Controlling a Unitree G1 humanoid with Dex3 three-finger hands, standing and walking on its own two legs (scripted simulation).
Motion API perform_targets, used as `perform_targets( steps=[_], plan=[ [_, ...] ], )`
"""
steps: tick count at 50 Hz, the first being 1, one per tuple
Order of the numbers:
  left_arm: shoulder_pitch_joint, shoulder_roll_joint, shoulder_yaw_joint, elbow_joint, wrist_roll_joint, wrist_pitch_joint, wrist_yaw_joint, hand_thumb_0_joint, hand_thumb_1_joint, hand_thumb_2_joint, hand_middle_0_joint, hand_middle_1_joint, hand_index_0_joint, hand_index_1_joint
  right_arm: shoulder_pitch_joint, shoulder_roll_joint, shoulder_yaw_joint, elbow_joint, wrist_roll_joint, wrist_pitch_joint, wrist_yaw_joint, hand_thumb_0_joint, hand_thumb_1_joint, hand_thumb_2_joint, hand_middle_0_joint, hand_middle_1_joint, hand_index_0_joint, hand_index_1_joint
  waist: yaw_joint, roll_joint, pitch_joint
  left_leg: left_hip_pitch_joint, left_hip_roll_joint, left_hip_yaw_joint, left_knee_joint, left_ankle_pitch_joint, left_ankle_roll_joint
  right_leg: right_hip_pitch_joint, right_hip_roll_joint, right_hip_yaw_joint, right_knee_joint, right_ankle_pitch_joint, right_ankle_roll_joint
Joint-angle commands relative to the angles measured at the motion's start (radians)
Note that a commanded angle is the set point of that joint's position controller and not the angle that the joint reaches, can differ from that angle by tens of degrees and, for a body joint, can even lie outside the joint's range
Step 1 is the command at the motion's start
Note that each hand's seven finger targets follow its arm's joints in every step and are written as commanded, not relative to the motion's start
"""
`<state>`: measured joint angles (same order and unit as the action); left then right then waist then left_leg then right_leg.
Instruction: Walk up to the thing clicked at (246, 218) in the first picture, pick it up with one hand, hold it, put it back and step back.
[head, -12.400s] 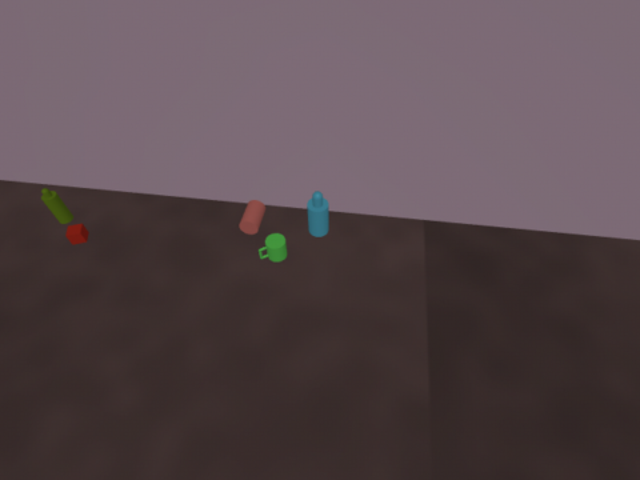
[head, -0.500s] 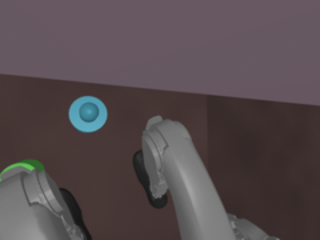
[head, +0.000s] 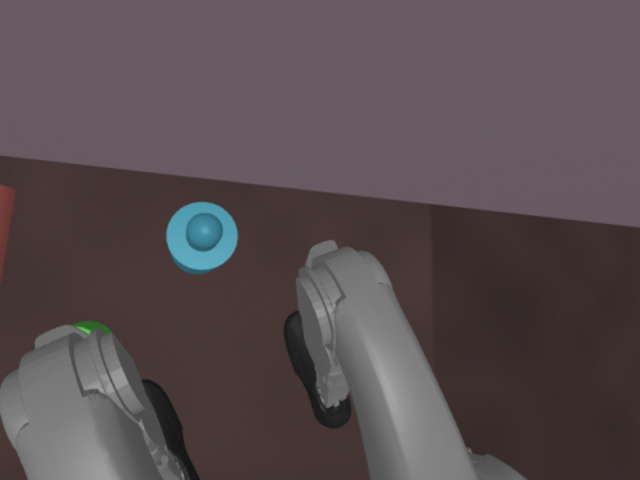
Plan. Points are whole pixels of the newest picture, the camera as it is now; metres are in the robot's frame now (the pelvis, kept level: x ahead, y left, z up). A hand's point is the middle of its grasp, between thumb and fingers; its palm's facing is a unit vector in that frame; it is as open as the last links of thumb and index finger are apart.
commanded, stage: approach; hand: left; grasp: from above
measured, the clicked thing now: out of the picture +0.45 +0.33 -0.28
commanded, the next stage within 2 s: rest palm in 0.76 s
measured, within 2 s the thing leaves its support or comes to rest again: neither
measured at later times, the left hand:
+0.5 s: hand out of the picture +0.46 +0.34 -0.19, palm faces +0.07 -0.43 -0.90, open 13.9 cm
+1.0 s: hand out of the picture +0.43 +0.34 -0.20, palm faces -0.06 -0.44 -0.90, open 13.9 cm
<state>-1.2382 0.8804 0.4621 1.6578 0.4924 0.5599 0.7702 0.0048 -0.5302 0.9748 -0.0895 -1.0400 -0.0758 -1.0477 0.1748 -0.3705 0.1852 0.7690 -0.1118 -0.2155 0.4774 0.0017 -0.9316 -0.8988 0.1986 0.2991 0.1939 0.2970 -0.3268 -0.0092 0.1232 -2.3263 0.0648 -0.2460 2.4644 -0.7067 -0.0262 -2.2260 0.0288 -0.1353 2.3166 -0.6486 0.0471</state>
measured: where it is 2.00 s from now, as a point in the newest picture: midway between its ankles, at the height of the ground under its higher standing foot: (252, 424)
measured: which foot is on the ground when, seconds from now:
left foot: down 0.00-1.00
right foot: down 0.00-1.00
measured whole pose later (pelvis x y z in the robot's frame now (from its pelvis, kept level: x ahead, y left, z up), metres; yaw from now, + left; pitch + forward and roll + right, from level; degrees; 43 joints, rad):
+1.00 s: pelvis +0.00 +0.00 +0.01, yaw +1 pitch +30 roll -11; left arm -1.28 0.89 0.39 1.75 0.57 0.48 0.76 0.00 -0.52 1.06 -0.11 -1.03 -0.08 -1.05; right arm 0.12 -0.35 0.21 0.81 -0.17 -0.26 0.43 0.00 -0.92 -0.90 0.20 0.30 0.19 0.30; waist -0.37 -0.05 0.16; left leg -2.30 0.06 -0.24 2.44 -0.70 -0.04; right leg -2.20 0.02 -0.14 2.31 -0.65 0.03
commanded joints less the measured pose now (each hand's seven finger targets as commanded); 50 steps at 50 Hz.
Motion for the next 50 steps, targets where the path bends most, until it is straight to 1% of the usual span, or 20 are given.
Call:
perform_targets(
  steps=[1, 3, 6, 12, 15, 17, 18, 20, 22, 26, 27, 28, 32, 36, 39, 43, 44, 46, 48, 50],
  plan=[
    [-0.316, 0.108, -0.088, -0.092, 0.040, -0.023, 0.022, 0.000, -0.496, 0.954, -0.076, -1.037, -0.074, -1.041, 0.236, -0.299, -0.099, 0.074, -0.004, -0.006, -0.016, 0.000, -0.915, -0.900, 0.200, 0.300, 0.200, 0.300, -0.098, 0.359, -0.595, 0.471, 0.000, 0.068, -0.282, 0.098, 0.026, 0.282, 0.036, -0.109, -0.221, 0.183, -0.057],
    [-0.327, 0.076, -0.108, -0.082, 0.041, -0.038, 0.018, 0.000, -0.494, 0.955, -0.076, -1.035, -0.075, -1.038, 0.228, -0.302, -0.098, 0.075, -0.016, -0.013, -0.021, 0.000, -0.911, -0.898, 0.200, 0.300, 0.200, 0.300, -0.114, 0.349, -0.585, 0.497, -0.003, 0.061, -0.292, 0.087, 0.022, 0.266, 0.029, -0.113, -0.223, 0.169, -0.061],
    [-0.357, 0.074, -0.133, -0.069, 0.039, -0.064, 0.024, 0.000, -0.499, 0.955, -0.076, -1.046, -0.077, -1.047, 0.209, -0.302, -0.080, 0.100, -0.038, -0.023, -0.034, 0.000, -0.913, -0.899, 0.200, 0.300, 0.200, 0.300, -0.138, 0.351, -0.582, 0.518, -0.011, 0.072, -0.278, 0.090, 0.022, 0.280, 0.026, -0.107, -0.230, 0.173, -0.063],
    [-0.395, 0.249, -0.094, -0.042, 0.078, -0.093, 0.064, 0.000, -0.540, 1.034, -0.085, -1.053, -0.067, -1.073, 0.172, -0.317, -0.030, 0.115, -0.062, -0.036, -0.049, 0.000, -0.920, -0.903, 0.200, 0.300, 0.200, 0.300, -0.110, 0.397, -0.647, 0.535, -0.013, 0.101, -0.262, 0.158, 0.028, 0.382, 0.013, -0.097, -0.230, 0.242, -0.053],
    [-0.412, 0.336, -0.055, -0.031, 0.097, -0.087, 0.092, 0.000, -0.552, 1.085, -0.096, -1.061, -0.067, -1.093, 0.138, -0.330, -0.015, 0.077, -0.071, -0.035, -0.055, 0.000, -0.923, -0.905, 0.199, 0.300, 0.199, 0.300, -0.097, 0.418, -0.705, 0.556, -0.007, 0.116, -0.248, 0.215, 0.028, 0.457, 0.016, -0.091, -0.235, 0.298, -0.047],
    [-0.414, 0.364, -0.042, -0.031, 0.109, -0.078, 0.106, 0.000, -0.551, 1.120, -0.103, -1.076, -0.069, -1.112, 0.134, -0.336, -0.014, 0.057, -0.080, -0.028, -0.053, 0.000, -0.925, -0.906, 0.199, 0.300, 0.200, 0.300, -0.095, 0.427, -0.715, 0.557, -0.004, 0.123, -0.238, 0.253, 0.030, 0.492, 0.017, -0.091, -0.234, 0.338, -0.042],
    [-0.419, 0.363, -0.045, -0.024, 0.110, -0.071, 0.108, 0.000, -0.554, 1.107, -0.098, -1.067, -0.066, -1.103, 0.145, -0.321, -0.004, 0.080, -0.083, -0.025, -0.051, 0.000, -0.926, -0.906, 0.199, 0.300, 0.200, 0.300, -0.101, 0.419, -0.700, 0.536, -0.004, 0.127, -0.235, 0.236, 0.034, 0.505, 0.018, -0.093, -0.240, 0.329, -0.035],
    [-0.422, 0.377, -0.038, -0.037, 0.101, -0.056, 0.106, 0.000, -0.545, 1.087, -0.096, -1.062, -0.067, -1.094, 0.138, -0.332, -0.012, 0.067, -0.079, -0.027, -0.047, 0.000, -0.925, -0.906, 0.199, 0.300, 0.200, 0.300, -0.107, 0.403, -0.692, 0.510, -0.006, 0.125, -0.228, 0.230, 0.041, 0.508, 0.016, -0.097, -0.247, 0.328, -0.026],
    [-0.370, 0.349, -0.028, -0.006, 0.083, -0.042, 0.096, 0.000, -0.568, 1.065, -0.090, -1.021, -0.056, -1.058, 0.163, -0.331, -0.015, 0.038, -0.058, -0.023, -0.040, 0.000, -0.923, -0.905, 0.199, 0.300, 0.199, 0.300, -0.098, 0.375, -0.719, 0.510, 0.002, 0.120, -0.216, 0.244, 0.039, 0.506, 0.033, -0.099, -0.258, 0.335, -0.025],
    [-0.294, 0.288, -0.055, -0.004, 0.057, -0.024, 0.058, 0.000, -0.531, 1.076, -0.097, -1.062, -0.071, -1.091, 0.208, -0.324, -0.022, 0.024, -0.034, -0.006, -0.027, 0.000, -0.924, -0.905, 0.199, 0.300, 0.200, 0.300, -0.083, 0.349, -0.713, 0.462, 0.003, 0.116, -0.222, 0.260, 0.041, 0.523, 0.048, -0.103, -0.247, 0.351, -0.025],
    [-0.320, 0.294, -0.073, -0.032, 0.047, -0.023, 0.043, 0.000, -0.522, 1.051, -0.093, -1.063, -0.073, -1.085, 0.188, -0.317, -0.019, 0.024, -0.034, -0.007, -0.029, 0.000, -0.924, -0.905, 0.199, 0.300, 0.200, 0.300, -0.090, 0.336, -0.689, 0.431, -0.002, 0.116, -0.223, 0.237, 0.050, 0.510, 0.045, -0.099, -0.253, 0.330, -0.020],
    [-0.299, 0.266, -0.075, -0.030, 0.034, -0.023, 0.033, 0.000, -0.545, 1.045, -0.088, -1.040, -0.063, -1.068, 0.210, -0.321, -0.025, 0.026, -0.025, -0.006, -0.029, 0.000, -0.923, -0.905, 0.199, 0.300, 0.200, 0.300, -0.091, 0.327, -0.689, 0.420, -0.002, 0.115, -0.226, 0.235, 0.048, 0.507, 0.052, -0.100, -0.250, 0.325, -0.022],
    [-0.277, 0.240, -0.094, -0.057, 0.055, -0.034, -0.003, 0.000, -0.558, 1.018, -0.082, -1.001, -0.055, -1.031, 0.217, -0.314, -0.041, 0.046, -0.011, -0.006, -0.038, 0.000, -0.918, -0.903, 0.199, 0.300, 0.200, 0.300, -0.080, 0.370, -0.672, 0.468, 0.005, 0.085, -0.257, 0.188, 0.035, 0.391, 0.051, -0.114, -0.232, 0.256, -0.042],
    [-0.309, 0.230, -0.098, -0.149, 0.096, -0.055, -0.024, 0.000, -0.509, 1.078, -0.104, -1.046, -0.078, -1.074, 0.210, -0.302, -0.055, 0.037, -0.021, -0.012, -0.047, 0.000, -0.913, -0.900, 0.200, 0.300, 0.200, 0.300, -0.075, 0.439, -0.689, 0.541, 0.006, 0.078, -0.282, 0.203, 0.021, 0.345, 0.042, -0.112, -0.204, 0.255, -0.061],
    [-0.324, 0.179, -0.125, -0.139, 0.113, -0.057, -0.027, 0.000, -0.524, 1.044, -0.095, -1.021, -0.071, -1.048, 0.216, -0.291, -0.061, 0.063, -0.030, -0.014, -0.051, 0.000, -0.912, -0.900, 0.200, 0.300, 0.200, 0.300, -0.093, 0.457, -0.664, 0.560, 0.005, 0.075, -0.295, 0.171, 0.016, 0.313, 0.034, -0.113, -0.205, 0.227, -0.065],
    [-0.332, 0.185, -0.125, -0.080, 0.127, -0.072, 0.000, 0.000, -0.504, 1.131, -0.124, -1.062, -0.092, -1.097, 0.228, -0.297, -0.059, 0.091, -0.041, -0.027, -0.056, 0.000, -0.912, -0.900, 0.200, 0.300, 0.200, 0.300, -0.101, 0.405, -0.645, 0.513, -0.002, 0.093, -0.276, 0.137, 0.029, 0.344, 0.034, -0.100, -0.233, 0.204, -0.062],
    [-0.329, 0.197, -0.115, -0.066, 0.125, -0.076, 0.007, 0.000, -0.537, 1.060, -0.096, -1.039, -0.072, -1.066, 0.217, -0.298, -0.059, 0.090, -0.044, -0.031, -0.056, 0.000, -0.911, -0.902, 0.199, 0.300, 0.200, 0.300, -0.099, 0.391, -0.642, 0.515, -0.004, 0.088, -0.279, 0.129, 0.030, 0.337, 0.030, -0.102, -0.233, 0.196, -0.061],
    [-0.319, 0.194, -0.102, -0.012, 0.114, -0.084, 0.025, 0.000, -0.554, 1.045, -0.087, -0.996, -0.051, -1.035, 0.225, -0.298, -0.051, 0.094, -0.053, -0.039, -0.057, 0.000, -0.909, -0.905, 0.199, 0.300, 0.200, 0.300, -0.107, 0.361, -0.632, 0.500, -0.004, 0.095, -0.273, 0.143, 0.032, 0.374, 0.034, -0.101, -0.241, 0.207, -0.058],
    [-0.326, 0.190, -0.112, 0.018, 0.104, -0.089, 0.036, 0.000, -0.556, 1.043, -0.087, -0.989, -0.050, -1.029, 0.212, -0.307, -0.041, 0.104, -0.067, -0.051, -0.056, 0.000, -0.910, -0.905, 0.199, 0.300, 0.200, 0.300, -0.124, 0.322, -0.600, 0.485, -0.005, 0.085, -0.268, 0.140, 0.036, 0.374, 0.030, -0.110, -0.243, 0.209, -0.051],
    [-0.330, 0.198, -0.101, 0.048, 0.092, -0.098, 0.057, 0.000, -0.544, 1.083, -0.104, -0.997, -0.061, -1.043, 0.215, -0.314, -0.030, 0.099, -0.075, -0.058, -0.054, 0.000, -0.910, -0.906, 0.199, 0.300, 0.200, 0.300, -0.129, 0.299, -0.608, 0.487, -0.003, 0.087, -0.253, 0.167, 0.037, 0.405, 0.032, -0.107, -0.247, 0.237, -0.046]
  ],
)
